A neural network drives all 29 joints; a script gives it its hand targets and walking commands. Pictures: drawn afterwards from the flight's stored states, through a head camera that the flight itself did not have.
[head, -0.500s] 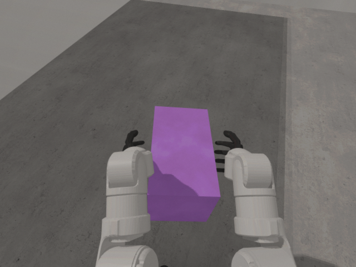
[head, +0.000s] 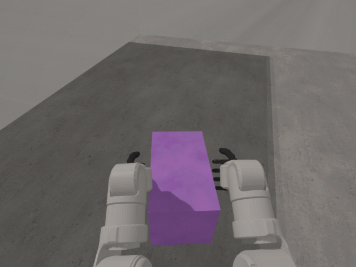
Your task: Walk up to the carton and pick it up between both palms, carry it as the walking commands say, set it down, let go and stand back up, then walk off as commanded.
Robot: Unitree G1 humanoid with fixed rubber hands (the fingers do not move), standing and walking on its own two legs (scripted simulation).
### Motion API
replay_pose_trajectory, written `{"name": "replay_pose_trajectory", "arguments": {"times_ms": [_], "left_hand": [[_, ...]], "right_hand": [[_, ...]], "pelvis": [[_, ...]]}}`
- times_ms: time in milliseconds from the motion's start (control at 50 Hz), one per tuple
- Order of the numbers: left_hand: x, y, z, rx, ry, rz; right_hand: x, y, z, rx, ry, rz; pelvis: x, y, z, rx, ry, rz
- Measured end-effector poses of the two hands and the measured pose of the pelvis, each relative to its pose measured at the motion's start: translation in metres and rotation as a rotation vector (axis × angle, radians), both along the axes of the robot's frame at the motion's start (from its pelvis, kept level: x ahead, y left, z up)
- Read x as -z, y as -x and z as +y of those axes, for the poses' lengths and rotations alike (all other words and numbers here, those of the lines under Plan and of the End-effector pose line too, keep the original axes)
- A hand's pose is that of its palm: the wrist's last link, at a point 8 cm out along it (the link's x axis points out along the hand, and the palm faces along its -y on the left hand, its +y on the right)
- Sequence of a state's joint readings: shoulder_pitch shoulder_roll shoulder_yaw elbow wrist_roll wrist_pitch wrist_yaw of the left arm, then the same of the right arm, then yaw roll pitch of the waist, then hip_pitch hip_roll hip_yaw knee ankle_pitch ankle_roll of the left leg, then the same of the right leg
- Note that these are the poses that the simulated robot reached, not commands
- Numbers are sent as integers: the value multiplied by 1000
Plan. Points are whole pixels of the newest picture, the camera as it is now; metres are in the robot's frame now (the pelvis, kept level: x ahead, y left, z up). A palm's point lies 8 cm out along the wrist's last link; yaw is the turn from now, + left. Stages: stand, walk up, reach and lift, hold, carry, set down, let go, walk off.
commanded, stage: carry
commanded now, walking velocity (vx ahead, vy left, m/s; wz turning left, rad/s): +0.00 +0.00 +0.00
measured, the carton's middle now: (179, 182) +0.35 +0.02 +0.00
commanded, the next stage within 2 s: hold in 1.50 s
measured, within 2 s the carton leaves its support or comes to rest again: neither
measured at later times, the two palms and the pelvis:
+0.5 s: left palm (147, 165) +0.34 +0.10 +0.09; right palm (240, 166) +0.34 -0.12 +0.08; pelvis +0.03 -0.02 +0.00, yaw +0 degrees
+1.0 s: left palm (157, 163) +0.35 +0.08 +0.08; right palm (247, 164) +0.35 -0.14 +0.08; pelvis +0.04 -0.04 +0.00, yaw -1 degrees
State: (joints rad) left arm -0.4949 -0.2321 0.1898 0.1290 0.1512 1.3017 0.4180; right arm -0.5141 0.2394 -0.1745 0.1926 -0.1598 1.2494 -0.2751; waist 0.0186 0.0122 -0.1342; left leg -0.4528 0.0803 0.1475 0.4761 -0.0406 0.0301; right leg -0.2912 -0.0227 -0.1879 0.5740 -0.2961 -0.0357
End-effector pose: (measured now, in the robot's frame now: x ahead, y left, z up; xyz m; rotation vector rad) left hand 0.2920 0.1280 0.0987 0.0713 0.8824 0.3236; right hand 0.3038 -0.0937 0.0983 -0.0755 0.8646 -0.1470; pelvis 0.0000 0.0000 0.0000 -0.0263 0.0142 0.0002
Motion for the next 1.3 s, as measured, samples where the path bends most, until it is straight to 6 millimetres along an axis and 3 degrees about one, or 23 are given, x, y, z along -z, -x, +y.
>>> {"name": "replay_pose_trajectory", "arguments": {"times_ms": [600,920,1300], "left_hand": [[12,-50,-34,26,-14,-12],[18,-57,-49,40,-12,-15],[24,-62,-53,69,4,-34]], "right_hand": [[18,-41,-34,32,-12,-9],[22,-47,-49,42,-7,-12],[25,-50,-55,44,0,-33]], "pelvis": [[2,-34,-23,9,-33,29],[2,-39,-35,15,-39,20],[2,-41,-37,25,-42,11]]}}
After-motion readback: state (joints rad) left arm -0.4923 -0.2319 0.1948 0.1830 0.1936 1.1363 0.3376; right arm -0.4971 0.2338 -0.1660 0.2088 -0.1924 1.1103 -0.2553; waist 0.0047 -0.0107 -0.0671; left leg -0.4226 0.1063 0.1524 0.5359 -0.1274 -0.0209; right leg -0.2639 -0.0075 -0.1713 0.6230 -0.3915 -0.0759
